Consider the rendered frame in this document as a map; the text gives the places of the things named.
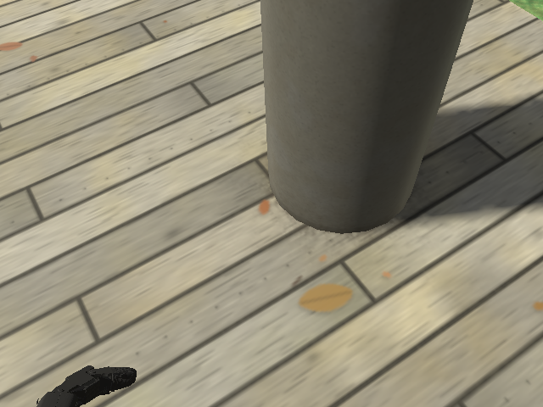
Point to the left robot hand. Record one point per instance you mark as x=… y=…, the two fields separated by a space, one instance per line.
x=86 y=384

